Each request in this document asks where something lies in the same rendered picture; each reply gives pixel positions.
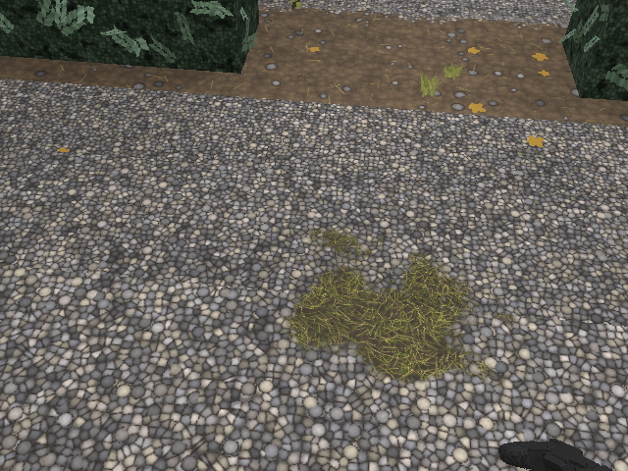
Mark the right robot hand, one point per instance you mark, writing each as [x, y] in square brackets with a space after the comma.
[554, 455]

